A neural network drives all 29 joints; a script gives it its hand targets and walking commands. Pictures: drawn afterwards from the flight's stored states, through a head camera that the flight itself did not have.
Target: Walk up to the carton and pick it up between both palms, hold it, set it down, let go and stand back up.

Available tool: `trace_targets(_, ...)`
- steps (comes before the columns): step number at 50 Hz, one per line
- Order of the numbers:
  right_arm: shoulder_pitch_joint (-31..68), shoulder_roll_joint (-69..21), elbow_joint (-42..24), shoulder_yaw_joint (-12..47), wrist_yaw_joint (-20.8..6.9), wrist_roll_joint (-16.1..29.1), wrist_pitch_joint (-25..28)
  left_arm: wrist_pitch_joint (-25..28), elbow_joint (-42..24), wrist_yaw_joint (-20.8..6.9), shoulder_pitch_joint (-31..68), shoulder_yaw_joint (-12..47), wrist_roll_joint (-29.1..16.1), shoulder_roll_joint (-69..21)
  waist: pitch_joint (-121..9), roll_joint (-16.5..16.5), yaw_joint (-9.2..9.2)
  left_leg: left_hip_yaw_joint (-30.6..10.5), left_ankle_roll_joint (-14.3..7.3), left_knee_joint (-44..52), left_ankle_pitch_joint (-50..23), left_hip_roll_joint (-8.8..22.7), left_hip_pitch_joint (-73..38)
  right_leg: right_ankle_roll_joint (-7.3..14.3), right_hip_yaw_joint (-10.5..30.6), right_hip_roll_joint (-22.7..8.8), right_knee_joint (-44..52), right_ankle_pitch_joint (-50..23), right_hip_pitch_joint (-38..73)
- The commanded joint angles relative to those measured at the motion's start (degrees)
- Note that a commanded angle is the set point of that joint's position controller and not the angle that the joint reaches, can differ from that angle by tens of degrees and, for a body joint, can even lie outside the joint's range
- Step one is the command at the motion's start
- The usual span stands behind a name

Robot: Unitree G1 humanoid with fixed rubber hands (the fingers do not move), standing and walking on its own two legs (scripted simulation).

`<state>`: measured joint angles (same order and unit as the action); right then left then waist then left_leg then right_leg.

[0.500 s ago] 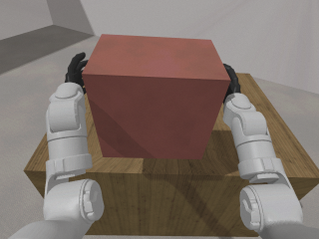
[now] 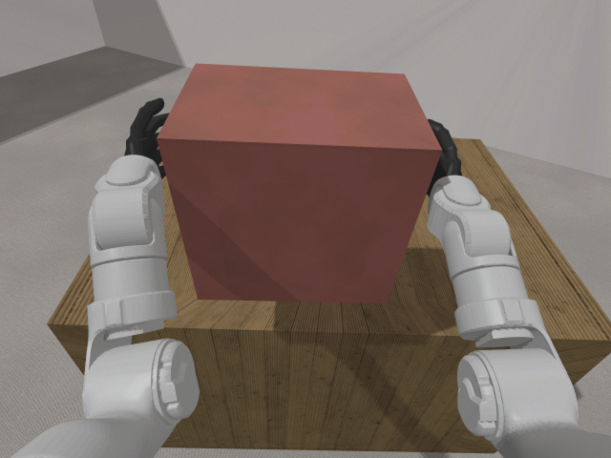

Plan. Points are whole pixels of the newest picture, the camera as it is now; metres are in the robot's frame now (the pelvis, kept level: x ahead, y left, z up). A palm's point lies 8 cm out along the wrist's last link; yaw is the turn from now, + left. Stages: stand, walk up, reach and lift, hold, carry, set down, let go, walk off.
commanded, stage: hold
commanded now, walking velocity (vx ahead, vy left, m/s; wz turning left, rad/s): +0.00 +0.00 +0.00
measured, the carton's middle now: (297, 191) +0.41 +0.01 +0.17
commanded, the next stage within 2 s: none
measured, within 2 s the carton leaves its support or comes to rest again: neither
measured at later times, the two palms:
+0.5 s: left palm (142, 168) +0.37 +0.19 +0.23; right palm (439, 182) +0.37 -0.17 +0.22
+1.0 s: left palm (145, 165) +0.37 +0.19 +0.23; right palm (443, 181) +0.37 -0.17 +0.22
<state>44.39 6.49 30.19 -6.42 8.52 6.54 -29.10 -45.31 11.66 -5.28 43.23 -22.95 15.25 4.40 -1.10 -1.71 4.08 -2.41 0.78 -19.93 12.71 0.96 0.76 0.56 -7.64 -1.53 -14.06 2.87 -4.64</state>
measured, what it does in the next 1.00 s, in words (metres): stands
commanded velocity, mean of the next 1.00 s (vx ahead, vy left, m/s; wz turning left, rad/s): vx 0.00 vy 0.00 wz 0.00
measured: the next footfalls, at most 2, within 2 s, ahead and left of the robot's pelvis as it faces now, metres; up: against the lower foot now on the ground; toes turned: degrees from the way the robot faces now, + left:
none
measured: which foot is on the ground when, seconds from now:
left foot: down 0.00-1.00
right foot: down 0.00-1.00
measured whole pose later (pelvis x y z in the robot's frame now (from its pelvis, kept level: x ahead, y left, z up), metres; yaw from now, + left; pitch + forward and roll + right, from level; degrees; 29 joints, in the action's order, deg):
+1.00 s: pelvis +0.00 +0.00 +0.00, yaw +0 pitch -7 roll -1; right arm 43.9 6.8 29.3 -5.8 8.8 7.3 -29.1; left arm -45.4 10.8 -5.3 42.6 -22.9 15.2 4.1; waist -0.9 -1.6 4.2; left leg -2.4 0.8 -20.1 12.9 1.1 0.5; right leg 0.5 -7.5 -1.4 -13.8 2.9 -4.2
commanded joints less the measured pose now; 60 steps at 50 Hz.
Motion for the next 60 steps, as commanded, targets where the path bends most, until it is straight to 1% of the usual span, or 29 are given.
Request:
trace_targets(1,48.50,-28.40,-20.72,18.32,-9.11,8.65,5.33,2.64,-5.06,-8.56,34.54,24.34,-10.43,-27.53,-23.56,3.03,0.65,3.08,0.80,4.63,-12.40,-4.61,15.82,-0.48,4.14,3.95,-3.87,-6.79,26.88)
trace_targets(5,47.38,-27.85,-18.70,16.99,-8.94,8.20,4.92,2.61,-3.38,-9.10,34.23,23.05,-9.46,-26.86,-19.69,2.96,0.71,3.40,0.64,5.78,-8.86,-4.66,17.18,-0.26,4.14,3.66,-3.05,-4.37,26.09)
trace_targets(7,47.25,-28.05,-18.93,17.43,-9.12,8.25,5.00,2.60,-4.14,-9.03,34.19,23.66,-9.98,-27.21,-21.06,3.37,0.91,2.90,0.83,5.67,-9.74,-4.40,16.98,-0.05,3.75,3.92,-3.41,-4.75,26.54)
trace_targets(8,47.91,-28.46,-21.12,18.56,-9.04,9.05,5.34,2.66,-5.40,-9.01,33.50,24.00,-10.21,-27.64,-22.59,3.27,0.30,3.02,0.89,4.90,-12.14,-4.49,16.40,-0.14,4.01,3.96,-3.75,-6.86,27.54)
trace_targets(10,47.30,-28.42,-20.99,18.43,-8.86,9.19,5.25,2.81,-6.97,-8.78,34.21,25.03,-10.67,-27.65,-23.13,3.77,0.99,2.90,1.39,4.18,-14.21,-4.51,15.21,-0.21,4.02,4.19,-3.88,-7.52,27.24)
trace_targets(13,47.56,-27.87,-22.78,19.14,-8.79,9.66,5.37,2.63,-5.90,-8.80,32.60,24.67,-10.37,-27.81,-23.47,3.30,0.24,2.91,1.06,4.02,-14.87,-4.67,14.49,-0.01,3.94,4.17,-3.55,-7.69,26.98)
trace_targets(15,46.28,-27.83,-21.85,19.11,-8.88,9.61,5.13,2.62,-7.84,-8.69,33.06,25.41,-10.42,-28.05,-22.11,4.24,0.87,2.55,1.74,4.13,-15.73,-4.31,14.25,0.15,3.69,4.39,-3.57,-7.44,26.03)
trace_targets(16,46.18,-27.76,-23.04,19.85,-8.90,10.15,5.27,2.55,-8.83,-8.63,32.47,25.86,-10.39,-28.14,-22.78,4.39,0.46,2.81,1.84,3.63,-17.23,-4.40,13.83,0.13,3.64,4.52,-3.73,-8.28,26.40)
trace_targets(17,45.42,-27.53,-22.03,19.53,-8.88,10.08,5.10,2.30,-7.57,-8.64,31.91,25.29,-10.32,-27.73,-21.89,4.25,0.78,2.83,1.80,3.42,-17.51,-4.42,13.58,0.11,3.73,4.47,-3.43,-8.48,26.24)
trace_targets(20,44.94,-27.21,-20.63,18.68,-9.03,9.17,4.69,2.02,-7.85,-8.80,32.14,24.84,-9.49,-27.15,-19.97,4.18,0.71,2.79,1.72,4.60,-13.88,-4.27,14.29,0.07,3.35,4.40,-3.40,-5.79,25.41)
trace_targets(24,46.22,-27.61,-23.24,19.52,-9.31,9.75,5.14,2.03,-9.78,-8.64,32.84,26.27,-10.96,-28.13,-22.41,4.26,0.84,2.55,1.65,4.16,-16.14,-3.96,14.07,0.30,3.42,4.67,-3.90,-7.18,26.23)
trace_targets(28,45.87,-27.43,-21.01,17.90,-9.36,8.54,5.01,2.06,-6.23,-8.72,32.38,24.95,-10.47,-28.01,-19.12,3.35,1.02,2.72,1.12,5.40,-11.40,-3.95,15.46,0.37,3.42,4.37,-3.42,-4.46,25.07)
trace_targets(29,46.32,-27.32,-21.02,17.94,-9.48,8.47,5.11,2.18,-6.60,-8.71,33.16,24.78,-10.25,-27.48,-20.19,3.29,0.52,2.85,1.07,5.37,-11.21,-4.07,15.95,0.32,3.50,4.18,-3.47,-4.47,25.59)
trace_targets(32,46.94,-27.92,-23.15,19.21,-9.56,9.53,5.71,2.76,-9.05,-8.02,33.82,26.80,-11.28,-28.86,-23.52,5.41,0.60,2.48,1.59,4.29,-15.21,-3.90,14.66,0.33,3.69,4.30,-4.38,-7.18,26.24)
trace_targets(33,46.84,-27.74,-22.18,18.85,-9.52,9.53,5.50,2.75,-8.30,-7.92,34.44,26.71,-11.38,-28.38,-23.24,4.92,1.15,2.69,1.67,4.03,-15.51,-4.04,13.91,0.13,3.69,4.48,-3.93,-6.74,25.68)
trace_targets(34,46.33,-27.43,-21.64,19.15,-9.48,9.23,5.26,2.59,-7.47,-7.92,33.00,25.94,-10.79,-28.20,-22.26,4.36,0.49,2.65,1.59,4.09,-15.18,-4.00,14.22,0.25,3.59,4.47,-3.88,-6.33,25.38)
trace_targets(37,46.35,-26.51,-20.44,17.69,-9.51,8.59,5.09,2.08,-5.64,-8.26,32.44,25.00,-10.23,-28.03,-20.02,3.89,0.92,2.67,1.49,5.06,-13.14,-3.85,14.94,0.30,3.39,4.57,-3.50,-4.81,25.18)
trace_targets(41,45.94,-28.13,-20.36,18.52,-9.42,9.03,4.96,2.02,-7.23,-8.68,32.72,24.68,-9.89,-27.52,-20.54,3.38,0.19,3.06,0.97,5.01,-12.31,-4.45,15.68,0.00,3.86,4.04,-3.64,-6.22,26.56)
trace_targets(42,46.20,-27.57,-19.05,17.67,-9.40,8.69,4.67,1.86,-5.74,-8.83,33.64,23.89,-9.68,-26.74,-19.16,3.57,0.71,3.22,0.89,5.44,-10.75,-4.49,16.30,-0.14,4.09,3.90,-3.14,-4.84,25.84)
trace_targets(43,46.96,-28.25,-20.79,18.31,-9.36,8.91,5.00,2.10,-6.64,-8.88,33.49,24.18,-9.77,-27.09,-20.89,3.24,0.07,3.28,0.83,5.02,-11.12,-4.53,15.88,-0.36,3.82,3.89,-3.48,-5.88,26.71)
trace_targets(45,47.76,-28.37,-22.06,18.65,-9.29,9.25,5.14,2.50,-8.07,-8.62,34.95,25.69,-11.09,-27.74,-23.16,4.02,0.74,2.93,1.14,4.58,-12.39,-4.30,15.70,-0.14,3.90,4.20,-3.89,-6.24,27.04)
trace_targets(47,47.66,-27.63,-20.56,17.81,-9.28,8.76,5.10,2.37,-4.43,-8.77,33.66,23.92,-10.08,-27.35,-20.47,3.23,0.44,3.12,0.92,4.96,-10.76,-4.46,15.83,-0.10,3.78,3.96,-3.17,-4.64,25.86)
trace_targets(48,47.95,-28.52,-21.43,18.39,-9.32,8.85,5.25,2.54,-5.59,-8.74,33.63,23.92,-10.06,-27.43,-21.53,2.42,-0.14,3.09,0.65,5.22,-10.67,-4.50,16.53,-0.24,3.86,4.09,-3.45,-5.13,26.55)
trace_targets(49,48.02,-28.35,-20.58,18.16,-9.28,8.55,5.05,2.48,-4.59,-8.78,34.05,23.67,-9.97,-27.07,-20.60,2.40,0.03,3.05,0.40,5.57,-9.58,-4.60,17.04,-0.33,4.15,3.89,-3.20,-4.63,26.33)
trace_targets(50,47.70,-28.82,-20.41,18.55,-9.29,8.70,5.13,2.73,-5.11,-8.77,34.05,23.18,-9.77,-26.77,-21.34,2.18,-0.43,3.27,0.19,5.34,-10.10,-4.76,16.97,-0.49,4.24,3.67,-3.49,-5.68,26.91)
trace_targets(51,46.98,-28.35,-20.00,18.51,-9.18,8.52,4.97,2.56,-5.14,-8.77,33.76,23.72,-9.99,-27.07,-21.65,2.45,0.08,3.26,0.37,5.27,-10.79,-4.55,16.32,-0.41,4.21,3.86,-3.62,-5.91,27.25)
trace_targets(53,48.52,-28.83,-22.71,19.60,-9.13,9.49,5.41,2.69,-6.63,-8.72,34.17,24.48,-10.48,-27.60,-23.83,2.61,-0.54,3.17,0.72,4.43,-13.37,-4.58,15.30,-0.36,3.98,4.23,-3.80,-7.32,27.31)
trace_targets(57,46.76,-28.17,-21.65,18.95,-8.88,9.41,4.90,2.27,-6.64,-8.76,32.71,24.22,-9.96,-27.05,-22.29,2.79,0.13,3.17,1.05,4.23,-13.66,-4.42,14.22,-0.29,3.89,4.27,-3.34,-6.36,25.98)
trace_targets(60,46.71,-28.14,-20.49,17.99,-8.82,8.73,4.73,2.07,-6.09,-9.20,33.60,23.94,-9.80,-27.16,-19.86,3.16,0.46,3.25,0.80,5.50,-9.83,-4.36,16.39,-0.21,3.72,3.93,-3.21,-4.39,26.11)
